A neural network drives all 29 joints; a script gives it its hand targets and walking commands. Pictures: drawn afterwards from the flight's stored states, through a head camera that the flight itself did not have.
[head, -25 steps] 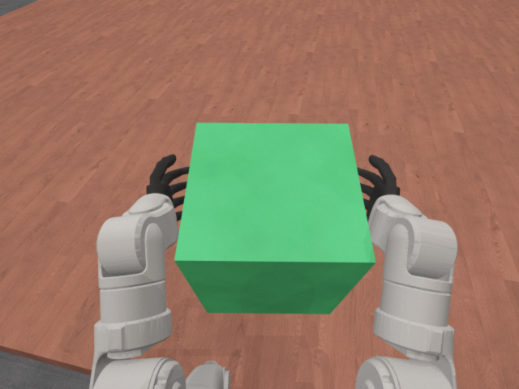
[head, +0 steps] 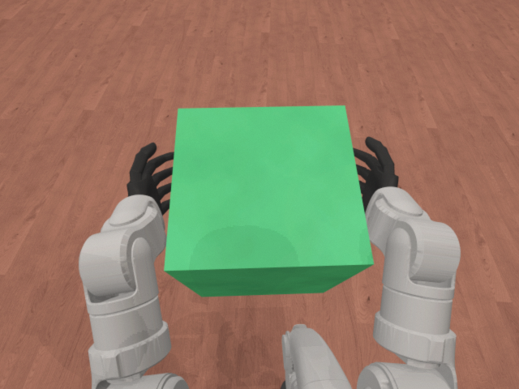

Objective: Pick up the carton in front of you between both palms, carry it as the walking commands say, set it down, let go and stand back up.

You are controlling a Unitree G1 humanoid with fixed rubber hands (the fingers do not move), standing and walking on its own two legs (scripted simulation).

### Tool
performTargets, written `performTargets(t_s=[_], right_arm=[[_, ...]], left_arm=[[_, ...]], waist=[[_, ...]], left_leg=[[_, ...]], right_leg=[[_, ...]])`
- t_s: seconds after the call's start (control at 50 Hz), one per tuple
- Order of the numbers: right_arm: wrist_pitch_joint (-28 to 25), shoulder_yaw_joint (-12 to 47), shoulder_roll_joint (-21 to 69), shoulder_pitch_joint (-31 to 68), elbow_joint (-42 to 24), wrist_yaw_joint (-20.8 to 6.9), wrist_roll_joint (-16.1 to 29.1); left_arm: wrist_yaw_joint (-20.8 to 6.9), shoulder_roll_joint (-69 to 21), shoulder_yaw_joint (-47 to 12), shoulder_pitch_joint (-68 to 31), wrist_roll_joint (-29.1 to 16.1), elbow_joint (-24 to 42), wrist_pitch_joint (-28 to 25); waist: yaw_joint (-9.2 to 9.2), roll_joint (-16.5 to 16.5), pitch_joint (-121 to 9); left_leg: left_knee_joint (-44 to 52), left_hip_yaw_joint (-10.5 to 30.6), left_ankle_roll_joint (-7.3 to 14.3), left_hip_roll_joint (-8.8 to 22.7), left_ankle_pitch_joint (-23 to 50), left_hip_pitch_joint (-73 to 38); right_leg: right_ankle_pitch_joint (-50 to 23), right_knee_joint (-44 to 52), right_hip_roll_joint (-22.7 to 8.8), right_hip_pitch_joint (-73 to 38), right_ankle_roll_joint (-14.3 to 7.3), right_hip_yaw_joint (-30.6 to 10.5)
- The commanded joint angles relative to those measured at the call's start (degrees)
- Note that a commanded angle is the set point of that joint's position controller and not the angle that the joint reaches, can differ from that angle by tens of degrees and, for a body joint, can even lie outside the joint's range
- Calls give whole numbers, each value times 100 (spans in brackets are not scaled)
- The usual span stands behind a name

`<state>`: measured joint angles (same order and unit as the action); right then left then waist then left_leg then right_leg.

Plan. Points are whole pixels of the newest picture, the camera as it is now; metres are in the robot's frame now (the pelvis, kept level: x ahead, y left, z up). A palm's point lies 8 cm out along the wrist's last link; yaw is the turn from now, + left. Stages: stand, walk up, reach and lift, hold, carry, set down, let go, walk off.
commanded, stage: carry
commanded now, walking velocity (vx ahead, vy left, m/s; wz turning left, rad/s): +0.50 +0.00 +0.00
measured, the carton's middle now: (262, 215) +0.36 -0.03 +0.06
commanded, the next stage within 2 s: none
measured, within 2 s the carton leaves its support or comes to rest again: neither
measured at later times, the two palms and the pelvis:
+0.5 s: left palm (147, 48) +0.69 +0.15 +0.14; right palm (303, 38) +0.72 -0.14 +0.14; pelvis +0.35 -0.03 +0.02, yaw +4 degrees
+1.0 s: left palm (150, 0) +0.96 +0.18 +0.12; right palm out of the picture +0.96 -0.12 +0.12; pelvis +0.70 +0.03 +0.03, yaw +1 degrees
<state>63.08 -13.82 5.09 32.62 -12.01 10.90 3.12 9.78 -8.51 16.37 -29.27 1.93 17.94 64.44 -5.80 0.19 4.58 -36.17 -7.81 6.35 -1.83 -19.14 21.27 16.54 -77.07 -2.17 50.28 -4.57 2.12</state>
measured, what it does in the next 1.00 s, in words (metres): climbs: right foot, then left foot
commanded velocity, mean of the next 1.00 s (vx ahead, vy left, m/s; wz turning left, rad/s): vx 0.50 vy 0.00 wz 0.00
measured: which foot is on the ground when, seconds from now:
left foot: down 0.00-0.26, up 0.28-0.72, down 0.74-1.00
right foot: up 0.00-0.26, down 0.28-0.76, up 0.78-1.00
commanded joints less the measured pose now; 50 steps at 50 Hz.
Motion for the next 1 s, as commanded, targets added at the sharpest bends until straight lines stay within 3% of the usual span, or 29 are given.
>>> performTargets(t_s=[0.0,0.08,0.14,0.18,0.2,0.22,0.24,0.26,0.28,0.3,0.32,0.34,0.36,0.4,0.46,0.5,0.56,0.64,0.68,0.7,0.72,0.74,0.76,0.78,0.82,0.84,0.88,0.92,0.98], right_arm=[[265,3829,4011,3325,-543,-420,1369],[616,3095,3430,3132,50,-269,945],[825,2695,3160,3297,474,-189,746],[928,2512,3089,3478,703,-147,690],[964,2436,3093,3556,790,-128,658],[991,2365,3133,3642,862,-108,611],[1006,2300,3178,3771,917,-85,575],[1021,2246,3254,3975,923,-54,522],[1053,2173,3455,4042,1069,-32,420],[1058,2075,3304,4156,1137,2,344],[1017,2111,3619,4269,1055,4,316],[959,2120,3863,4326,1031,-13,242],[902,2164,4059,4342,1003,-49,210],[770,2350,4447,4153,1100,-146,151],[534,2786,4908,4010,1061,-301,271],[375,3046,5095,3831,1015,-378,389],[176,3406,5362,3296,922,-490,508],[-12,3871,5546,2570,374,-631,696],[-70,4086,5507,2204,-61,-683,784],[-77,4163,5460,1853,-249,-700,778],[-65,4209,5356,1475,-404,-717,753],[-32,4224,5223,1106,-607,-734,717],[-17,4246,5054,928,-714,-717,638],[3,4332,5280,385,-664,-752,654],[-2,4374,5614,146,-1147,-853,745],[-6,4415,5700,74,-1379,-894,780],[15,4506,5709,-199,-1719,-958,887],[92,4577,5539,-579,-1956,-1013,956],[282,4620,5122,-1052,-2213,-1071,987]], left_arm=[[-7,-3116,-3460,-3095,-771,-84,131],[75,-2931,-3395,-3463,-926,-378,492],[135,-2890,-3254,-3849,-1063,-662,716],[181,-2894,-3099,-4121,-1103,-895,818],[194,-2899,-3016,-4212,-1115,-1016,852],[199,-2907,-2943,-4277,-1139,-1131,871],[192,-2979,-2903,-4419,-1176,-1187,877],[178,-3027,-2820,-4489,-1208,-1245,880],[187,-3063,-2802,-4944,-1238,-1267,864],[161,-3349,-2804,-4648,-1330,-1617,871],[88,-3609,-2879,-4877,-1447,-1410,808],[1,-3967,-2984,-5111,-1529,-1355,754],[-89,-4291,-3118,-5280,-1617,-1275,679],[-232,-4726,-3314,-5292,-1642,-1316,528],[-357,-4955,-3463,-4876,-1476,-1352,311],[-386,-4944,-3513,-4465,-1326,-1381,167],[-430,-4919,-3586,-3686,-1083,-1312,-9],[-509,-4968,-3856,-2719,-954,-801,-177],[-545,-4921,-4035,-2164,-936,-450,-227],[-564,-4875,-4141,-1878,-958,-214,-229],[-593,-4865,-4290,-1622,-982,-63,-204],[-641,-4924,-4394,-1399,-1073,37,-147],[-692,-4971,-4512,-1017,-1136,133,-87],[-716,-4840,-4616,-916,-1229,359,-63],[-788,-5267,-4904,-902,-1482,805,-79],[-828,-5395,-4983,-784,-1565,1010,-88],[-865,-5434,-5077,-371,-1596,1248,-100],[-850,-5308,-5095,116,-1515,1411,-61],[-806,-4970,-5055,687,-1392,1636,108]], waist=[[202,284,-2773],[99,619,-2344],[141,797,-1989],[344,949,-2001],[546,1096,-2154],[842,1054,-2450],[1067,747,-2822],[1133,75,-3269],[838,-1439,-3639],[1019,-1391,-3627],[1006,-1077,-3375],[862,-437,-3234],[773,-172,-3093],[638,-287,-3143],[657,-514,-3030],[706,-509,-2926],[800,-595,-2858],[807,-796,-2686],[761,-946,-2751],[672,-926,-2940],[555,-693,-3245],[438,41,-3764],[434,1539,-4309],[408,1513,-4089],[412,350,-3551],[442,197,-3238],[482,474,-3015],[500,736,-2757],[505,851,-2250]], left_leg=[[1256,1592,805,1294,3660,-2492],[1571,1027,578,1099,4041,-2823],[1762,805,445,1050,4535,-2860],[1488,587,222,1045,5685,-2785],[1053,516,61,1051,6142,-2766],[140,327,-118,1023,6246,-2580],[-1009,136,-288,898,5443,-1982],[-2409,226,-352,659,3614,-751],[-4184,463,-549,-342,-486,1153],[-4862,1016,-411,-329,-838,1815],[-4907,1097,-279,-50,-600,2083],[-4583,1083,-248,178,-317,2036],[-4171,1065,-241,359,-142,1907],[-3499,951,-321,514,16,1655],[-2219,697,-529,658,213,1841],[-1327,532,-640,696,638,1928],[-251,203,-750,552,1418,1768],[815,-181,-703,268,1983,1371],[1393,-457,-605,69,2182,493],[1743,-636,-538,-43,2360,-496],[1693,-421,-427,240,2284,-1916],[1179,938,-165,1401,2950,-3495],[1091,3087,883,2782,3450,-5162],[1445,3375,1055,2763,3504,-4983],[1544,2470,698,2483,3513,-4327],[1815,2079,477,2334,3103,-3756],[2242,1524,275,2099,2378,-3100],[2441,1093,255,1959,2326,-2833],[2520,470,77,1647,2523,-2481]], right_leg=[[-848,1359,-176,132,26,116],[-1745,2986,-5,-152,-30,547],[-1801,3908,147,-698,-117,704],[-1908,4462,446,-1617,-171,864],[-1786,4585,611,-2233,-146,949],[-1631,4832,721,-3166,-106,1047],[-1471,5072,562,-4312,-68,951],[-999,4808,-304,-5546,-196,-355],[-1801,5015,-1997,-6651,-1239,-3226],[-1432,5517,-1827,-6537,-1486,-3834],[-1608,5517,-1679,-6211,-1366,-3317],[-1762,5575,-1614,-5784,-1184,-2811],[-1706,5661,-1523,-5340,-1014,-2413],[-1143,5932,-1400,-4938,-845,-1920],[-1462,6242,-1322,-5117,-868,-1302],[-2134,6236,-1183,-5435,-781,-897],[-3449,6149,-995,-6005,-482,-352],[-4691,5847,-757,-6618,-211,119],[-5391,5389,-679,-6588,-53,345],[-5529,4787,-598,-6241,80,583],[-4824,3945,-543,-5327,259,678],[-2708,2696,-440,-3933,416,553],[95,1152,228,-1850,539,240],[1242,252,410,-1061,485,-84],[749,403,-179,-681,396,-374],[504,910,-354,-881,417,-340],[255,1825,-397,-1372,510,-94],[93,2592,-356,-1474,600,182],[-586,3902,-281,-1698,638,597]])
